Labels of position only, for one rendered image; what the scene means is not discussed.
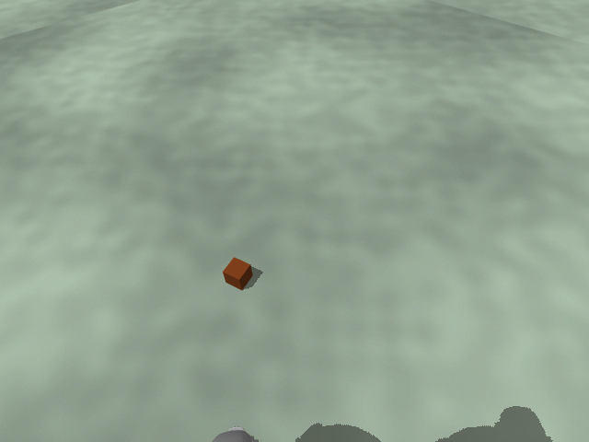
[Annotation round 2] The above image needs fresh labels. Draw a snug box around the cube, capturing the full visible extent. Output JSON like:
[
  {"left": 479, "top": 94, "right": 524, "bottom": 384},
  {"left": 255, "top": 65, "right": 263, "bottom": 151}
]
[{"left": 223, "top": 257, "right": 253, "bottom": 290}]

